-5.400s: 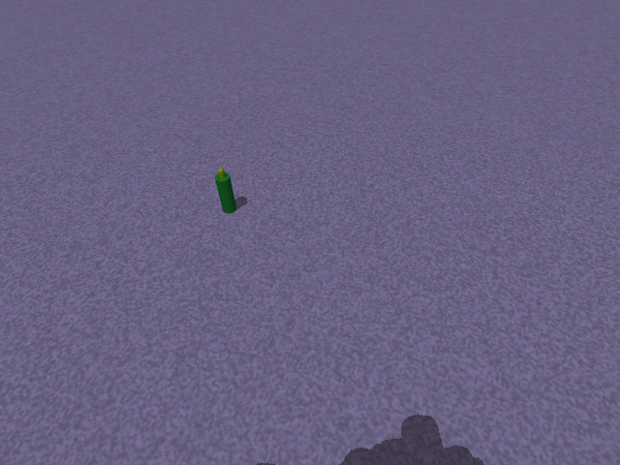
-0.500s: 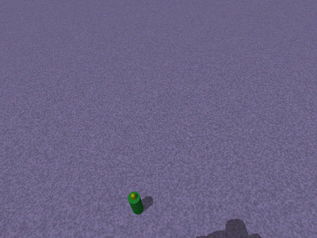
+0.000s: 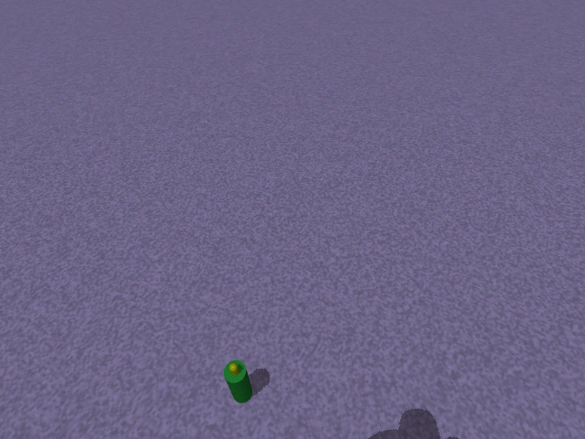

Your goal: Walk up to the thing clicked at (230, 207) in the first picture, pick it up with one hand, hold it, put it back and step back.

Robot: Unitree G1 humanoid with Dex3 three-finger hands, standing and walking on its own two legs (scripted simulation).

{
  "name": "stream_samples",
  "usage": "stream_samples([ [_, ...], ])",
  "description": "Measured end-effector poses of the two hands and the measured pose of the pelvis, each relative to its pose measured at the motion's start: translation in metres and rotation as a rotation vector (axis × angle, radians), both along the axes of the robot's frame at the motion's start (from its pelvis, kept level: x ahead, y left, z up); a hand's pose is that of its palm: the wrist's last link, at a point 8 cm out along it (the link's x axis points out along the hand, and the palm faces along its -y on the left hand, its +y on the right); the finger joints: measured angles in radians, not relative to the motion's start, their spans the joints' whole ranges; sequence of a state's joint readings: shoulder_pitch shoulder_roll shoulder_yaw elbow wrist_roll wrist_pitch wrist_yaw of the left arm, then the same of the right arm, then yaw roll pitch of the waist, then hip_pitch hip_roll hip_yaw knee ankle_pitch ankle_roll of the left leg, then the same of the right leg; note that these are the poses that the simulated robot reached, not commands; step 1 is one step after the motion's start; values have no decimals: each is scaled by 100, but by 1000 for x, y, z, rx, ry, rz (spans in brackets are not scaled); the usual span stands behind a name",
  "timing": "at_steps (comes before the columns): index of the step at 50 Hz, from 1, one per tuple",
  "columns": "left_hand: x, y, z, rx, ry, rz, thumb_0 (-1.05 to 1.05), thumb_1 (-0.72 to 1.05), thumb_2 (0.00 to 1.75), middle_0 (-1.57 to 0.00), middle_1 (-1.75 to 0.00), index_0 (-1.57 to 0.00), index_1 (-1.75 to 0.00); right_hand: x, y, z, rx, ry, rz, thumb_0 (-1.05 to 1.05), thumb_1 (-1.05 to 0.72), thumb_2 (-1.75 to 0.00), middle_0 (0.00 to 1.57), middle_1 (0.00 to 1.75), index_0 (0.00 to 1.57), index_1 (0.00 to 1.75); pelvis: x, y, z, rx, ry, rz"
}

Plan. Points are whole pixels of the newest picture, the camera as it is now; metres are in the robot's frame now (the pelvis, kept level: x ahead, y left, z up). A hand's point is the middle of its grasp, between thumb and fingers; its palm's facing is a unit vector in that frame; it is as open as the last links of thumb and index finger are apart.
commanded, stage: walk up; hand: left
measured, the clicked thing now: (238, 380) +0.43 +0.18 -0.66
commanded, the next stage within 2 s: none
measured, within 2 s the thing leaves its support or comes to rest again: neither
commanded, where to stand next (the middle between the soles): +0.08 -0.01 m, yaw -2 degrees
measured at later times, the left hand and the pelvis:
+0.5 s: hand out of the picture +0.08 +0.25 -0.16, palm faces +0.02 -0.95 -0.32, open 7.4 cm; pelvis +0.01 +0.00 +0.00, yaw +0 degrees
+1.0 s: hand out of the picture +0.14 +0.24 -0.16, palm faces -0.02 -0.93 -0.37, open 7.4 cm; pelvis +0.08 -0.02 -0.01, yaw +0 degrees
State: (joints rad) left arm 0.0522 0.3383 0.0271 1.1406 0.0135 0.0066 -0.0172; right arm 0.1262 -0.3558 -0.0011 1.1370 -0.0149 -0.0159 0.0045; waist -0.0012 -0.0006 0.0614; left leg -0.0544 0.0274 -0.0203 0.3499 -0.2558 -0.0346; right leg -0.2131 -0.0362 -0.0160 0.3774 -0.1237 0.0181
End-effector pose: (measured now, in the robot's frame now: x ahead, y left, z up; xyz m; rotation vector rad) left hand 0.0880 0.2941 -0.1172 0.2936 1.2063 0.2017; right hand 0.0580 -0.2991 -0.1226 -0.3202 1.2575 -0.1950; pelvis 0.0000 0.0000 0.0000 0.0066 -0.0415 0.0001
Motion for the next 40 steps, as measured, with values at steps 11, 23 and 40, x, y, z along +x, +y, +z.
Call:
stream_samples([
  [11,-19,4,0,10,40,29,1,90,89,-21,-30,-21,-30,-1,5,-5,18,11,10,1,-91,-90,21,30,20,30,1,1,0,1,1,0],
  [23,-16,0,-2,-3,30,34,1,90,89,-21,-30,-21,-30,18,3,0,6,-27,26,1,-91,-90,21,30,20,30,4,0,0,0,2,3],
  [40,11,-17,11,57,32,21,0,90,89,-21,-30,-21,-30,40,-48,-2,-19,29,-1,1,-91,-90,21,30,20,30,63,-33,-3,16,-17,-13],
])
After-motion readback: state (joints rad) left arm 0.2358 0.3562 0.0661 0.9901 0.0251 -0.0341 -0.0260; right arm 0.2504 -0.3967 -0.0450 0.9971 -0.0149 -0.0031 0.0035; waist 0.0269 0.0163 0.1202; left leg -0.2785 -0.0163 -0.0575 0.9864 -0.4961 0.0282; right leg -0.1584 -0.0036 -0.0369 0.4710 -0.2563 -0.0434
